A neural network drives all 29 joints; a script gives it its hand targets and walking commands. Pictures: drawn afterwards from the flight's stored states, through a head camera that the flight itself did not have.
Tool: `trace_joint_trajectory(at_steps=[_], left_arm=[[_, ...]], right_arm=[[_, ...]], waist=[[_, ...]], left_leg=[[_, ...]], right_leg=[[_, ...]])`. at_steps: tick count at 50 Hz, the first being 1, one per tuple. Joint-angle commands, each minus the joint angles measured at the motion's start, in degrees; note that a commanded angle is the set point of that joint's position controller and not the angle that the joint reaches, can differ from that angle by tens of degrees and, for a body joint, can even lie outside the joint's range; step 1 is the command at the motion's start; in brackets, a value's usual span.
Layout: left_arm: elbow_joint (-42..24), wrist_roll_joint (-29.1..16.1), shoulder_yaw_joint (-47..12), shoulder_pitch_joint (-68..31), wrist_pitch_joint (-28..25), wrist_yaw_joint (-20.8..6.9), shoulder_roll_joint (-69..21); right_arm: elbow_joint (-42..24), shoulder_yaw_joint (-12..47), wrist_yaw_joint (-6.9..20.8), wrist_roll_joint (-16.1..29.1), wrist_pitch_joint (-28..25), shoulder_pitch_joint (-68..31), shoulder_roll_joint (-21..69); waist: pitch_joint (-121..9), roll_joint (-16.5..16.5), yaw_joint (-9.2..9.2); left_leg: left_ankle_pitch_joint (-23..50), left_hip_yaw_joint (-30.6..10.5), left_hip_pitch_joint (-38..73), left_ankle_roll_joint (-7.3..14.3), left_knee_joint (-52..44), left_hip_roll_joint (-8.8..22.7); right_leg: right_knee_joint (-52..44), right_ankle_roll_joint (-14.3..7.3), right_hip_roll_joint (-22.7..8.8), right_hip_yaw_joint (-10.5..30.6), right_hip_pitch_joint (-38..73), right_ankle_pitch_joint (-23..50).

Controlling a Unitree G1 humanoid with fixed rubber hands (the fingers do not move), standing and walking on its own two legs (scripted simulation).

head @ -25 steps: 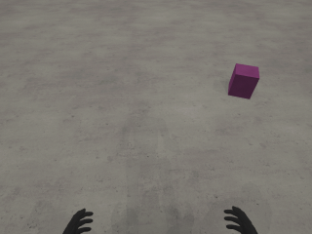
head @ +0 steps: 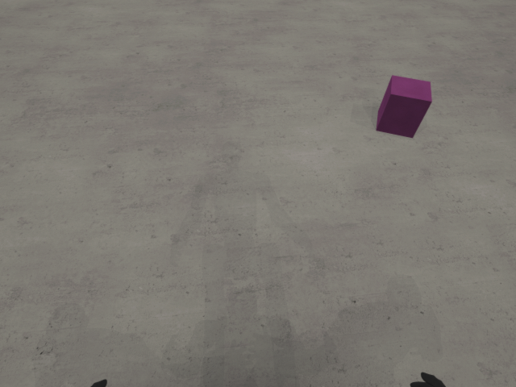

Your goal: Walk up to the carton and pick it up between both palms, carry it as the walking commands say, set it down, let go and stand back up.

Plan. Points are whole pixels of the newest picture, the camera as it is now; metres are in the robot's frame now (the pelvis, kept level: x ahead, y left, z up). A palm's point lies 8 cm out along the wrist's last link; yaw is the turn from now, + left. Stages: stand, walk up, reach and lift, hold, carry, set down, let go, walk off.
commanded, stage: stand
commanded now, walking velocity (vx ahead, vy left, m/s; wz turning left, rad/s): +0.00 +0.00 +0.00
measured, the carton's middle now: (402, 106) +1.60 -0.88 -0.61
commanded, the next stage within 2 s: walk up in 1.32 s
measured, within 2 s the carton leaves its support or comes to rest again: neither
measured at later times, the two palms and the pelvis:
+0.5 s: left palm out of the picture +0.09 +0.29 -0.11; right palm out of the picture +0.08 -0.28 -0.10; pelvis -0.01 +0.01 +0.01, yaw +0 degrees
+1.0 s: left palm out of the picture +0.04 +0.30 -0.09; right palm out of the picture +0.07 -0.26 -0.08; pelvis -0.02 +0.02 +0.04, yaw -1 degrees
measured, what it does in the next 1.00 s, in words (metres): stands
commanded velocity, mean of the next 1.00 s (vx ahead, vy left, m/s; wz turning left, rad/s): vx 0.00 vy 0.00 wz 0.00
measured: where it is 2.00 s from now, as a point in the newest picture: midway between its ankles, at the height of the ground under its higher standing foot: outside the picture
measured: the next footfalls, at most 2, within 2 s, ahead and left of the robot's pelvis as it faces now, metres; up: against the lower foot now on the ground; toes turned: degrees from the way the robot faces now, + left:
right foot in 1.94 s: +0.18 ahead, -0.28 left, +0.00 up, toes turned -22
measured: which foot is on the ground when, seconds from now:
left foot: down 0.00-1.00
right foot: down 0.00-1.00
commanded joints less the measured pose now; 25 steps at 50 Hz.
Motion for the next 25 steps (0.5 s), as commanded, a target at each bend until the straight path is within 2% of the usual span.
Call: trace_joint_trajectory(at_steps=[1, 2, 3, 4, 5, 6, 7, 8, 9, 10, 11, 12, 13, 14, 15, 16, 17, 18, 19, 20, 21, 22, 23, 24, 25], left_arm=[[-2.13, 0.00, 2.75, -1.40, -1.67, 0.88, 12.95], [-2.75, 0.20, 2.77, -3.63, -1.45, 0.74, 12.53], [-1.61, 0.13, 2.61, -2.65, -1.66, 0.96, 12.43], [-1.14, 0.14, 2.31, -1.02, -2.17, 0.54, 12.12], [-0.53, 0.61, 2.64, -4.78, -2.24, 0.84, 13.23], [-1.36, 0.19, 3.18, -5.98, -1.96, 0.97, 15.03], [-1.43, -0.08, 2.66, -5.92, -1.98, 1.00, 13.41], [0.01, -0.13, 3.20, -2.88, -2.01, 0.88, 14.89], [0.28, 0.56, 3.13, -4.75, -1.85, 0.90, 15.19], [-0.38, 0.11, 3.05, -5.70, -2.04, 1.03, 14.45], [0.59, 0.06, 3.10, -5.59, -2.20, 1.20, 14.02], [1.17, 0.13, 2.25, -6.57, -1.92, 0.98, 13.17], [1.80, -0.39, 2.23, -5.52, -2.07, 0.52, 12.06], [1.08, -0.48, 2.19, -5.47, -2.13, 0.61, 12.23], [2.29, -0.93, 2.13, -6.39, -1.74, 0.17, 12.65], [2.62, -1.14, 2.35, -6.02, -1.70, 0.42, 12.82], [2.51, -0.83, 2.32, -5.27, -1.98, 0.62, 13.18], [2.70, -0.48, 1.66, -5.12, -1.88, 0.69, 12.49], [3.64, -0.46, 2.03, -4.26, -2.09, 0.52, 11.70], [3.60, -0.69, 2.22, -8.48, -1.70, 0.61, 12.12], [3.81, -0.76, 2.39, -6.49, -1.62, 0.67, 11.69], [5.10, -0.23, 1.52, -6.84, -1.70, 0.38, 11.27], [4.26, -0.07, 2.35, -8.28, -1.22, 0.46, 12.77], [5.58, -0.46, 2.31, -5.00, -1.47, 0.48, 11.63], [5.48, -0.18, 1.92, -5.60, -1.86, 0.62, 14.29]], right_arm=[[-4.32, -2.72, -0.80, 0.29, -1.05, -4.03, -13.35], [-3.09, -2.35, -1.11, 1.05, -1.77, -3.62, -13.41], [-1.40, -2.96, -1.30, 0.94, -1.72, -1.75, -14.36], [-1.91, -2.78, -1.33, 0.80, -1.76, -4.25, -13.95], [-0.68, -2.03, -1.35, 0.52, -1.61, -2.86, -11.76], [-0.60, -2.53, -1.40, -0.26, -1.38, -2.31, -13.70], [-0.41, -2.34, -0.93, 0.13, -1.41, -3.22, -13.23], [-0.50, -2.76, -0.92, 0.66, -1.31, -2.26, -13.75], [0.91, -2.61, -1.06, 0.55, -1.16, -3.53, -14.05], [0.09, -1.89, -0.80, 0.03, -1.23, -4.06, -12.99], [-0.06, -2.54, -0.35, 0.12, -0.91, -5.89, -13.76], [-0.07, -2.82, -0.59, 0.42, -1.53, -5.36, -12.67], [0.74, -2.60, -0.87, 0.14, -1.59, -4.01, -13.60], [1.63, -2.35, -0.34, 0.46, -1.54, -5.19, -13.60], [2.05, -1.47, -0.77, 0.33, -1.44, -5.20, -12.78], [4.03, -1.93, -1.06, 0.39, -1.31, -4.74, -14.62], [3.79, -1.53, -1.13, 0.21, -1.53, -4.00, -14.11], [3.80, -1.54, -1.23, 0.05, -1.94, -4.09, -12.23], [3.62, -1.69, -1.11, 0.55, -1.82, -5.82, -14.30], [3.28, -1.52, -1.21, 0.13, -1.86, -7.43, -13.73], [3.74, -1.98, -0.97, -0.32, -2.22, -7.57, -14.51], [3.86, -1.37, -0.76, 0.24, -2.52, -7.72, -12.50], [4.99, -1.68, -1.11, 0.22, -2.20, -6.77, -13.67], [6.13, -1.74, -0.88, 0.30, -2.22, -5.98, -14.25], [6.78, -1.71, -1.19, 0.61, -1.86, -5.55, -13.41]], waist=[[-10.91, -0.14, 1.67], [-10.75, -0.94, -0.11], [-8.16, -2.61, -0.68], [-10.39, -0.54, 0.79], [-7.72, -0.51, 0.11], [-8.23, -1.65, -0.41], [-8.43, -2.95, -0.62], [-12.97, 0.47, 0.87], [-7.73, 0.67, -0.05], [-9.02, -1.83, 0.11], [-7.79, -1.46, 0.63], [-10.60, -0.62, -1.19], [-10.28, -0.07, -0.52], [-7.06, 1.99, 1.32], [-7.56, 2.46, 0.62], [-8.50, 2.09, 0.83], [-8.90, 1.51, 0.44], [-9.02, 3.90, 0.29], [-10.54, 3.32, 1.36], [-11.05, 0.74, 0.30], [-8.50, 2.21, 1.76], [-11.41, 1.94, 1.16], [-10.73, -0.80, 0.83], [-10.97, -1.01, 1.90], [-9.15, -1.01, -0.01]], left_leg=[[21.34, -5.76, 1.38, 5.86, -11.68, 5.25], [21.40, -4.95, 2.31, 5.40, -9.67, 5.02], [21.37, -4.68, 2.60, 4.61, -8.52, 4.08], [20.33, -3.56, 2.35, 3.90, -6.40, 3.58], [19.34, -4.06, 2.10, 4.25, -10.23, 3.59], [19.35, -4.30, 1.80, 4.61, -9.60, 3.11], [19.01, -4.59, 4.08, 5.32, -9.08, 3.23], [21.33, -3.16, 4.77, 4.50, -7.08, 3.76], [17.87, -3.32, 5.44, 3.79, -10.58, 3.44], [17.92, -4.22, 3.52, 4.87, -10.47, 3.61], [20.54, -3.67, 3.90, 5.41, -10.94, 4.32], [20.99, -3.87, 6.06, 4.88, -9.74, 3.98], [21.10, -4.84, 6.42, 4.91, -10.90, 3.94], [20.16, -5.36, 2.62, 5.62, -12.80, 3.91], [19.40, -6.56, 4.33, 5.81, -14.63, 4.21], [20.89, -6.23, 6.43, 5.77, -13.98, 4.84], [19.45, -8.10, 4.98, 6.40, -15.25, 4.97], [18.23, -9.23, 5.12, 6.35, -17.36, 6.28], [18.12, -8.39, 5.45, 6.06, -17.99, 6.30], [20.32, -7.33, 5.10, 6.26, -16.69, 5.53], [22.78, -8.37, 4.55, 6.60, -16.96, 5.56], [22.14, -7.33, 6.12, 6.12, -17.25, 6.16], [22.00, -6.78, 5.63, 6.01, -16.83, 5.77], [22.02, -5.52, 7.75, 5.92, -16.67, 5.61], [22.37, -6.86, 7.19, 5.28, -17.06, 5.03]], right_leg=[[-8.59, -4.56, -4.35, 4.13, 5.65, 18.51], [-9.54, -5.64, -4.94, 4.28, 5.87, 22.00], [-10.15, -5.57, -4.51, 6.08, 4.29, 23.24], [-10.91, -6.17, -6.07, 7.40, 5.35, 22.83], [-10.67, -6.49, -6.12, 7.04, 4.32, 22.74], [-10.19, -5.36, -5.08, 6.79, 3.61, 22.36], [-12.72, -5.23, -5.60, 7.39, 2.90, 19.55], [-13.81, -6.46, -8.65, 9.71, 3.97, 20.32], [-14.13, -6.03, -6.37, 8.88, 1.29, 20.81], [-13.02, -4.93, -5.39, 5.11, 4.32, 20.69], [-13.12, -4.89, -6.48, 5.87, 3.46, 21.35], [-13.59, -5.63, -6.41, 6.76, 3.01, 21.89], [-12.76, -5.42, -5.74, 6.99, 2.68, 18.82], [-13.18, -5.28, -5.62, 5.52, 4.27, 20.04], [-13.41, -4.94, -5.85, 6.15, 2.66, 16.94], [-14.27, -4.29, -6.09, 6.12, 3.48, 17.22], [-12.94, -3.50, -4.84, 5.79, 5.56, 17.81], [-12.83, -4.79, -5.41, 4.77, 5.50, 17.76], [-14.18, -4.14, -5.04, 4.30, 7.10, 16.23], [-13.61, -4.62, -5.04, 4.81, 6.86, 16.83], [-13.33, -4.00, -4.55, 3.74, 6.13, 20.22], [-14.88, -4.59, -5.48, 5.21, 7.83, 21.09], [-15.41, -4.34, -5.13, 4.65, 9.41, 21.80], [-15.33, -4.51, -5.66, 4.68, 8.69, 21.31], [-16.28, -4.49, -6.16, 6.85, 7.52, 21.71]])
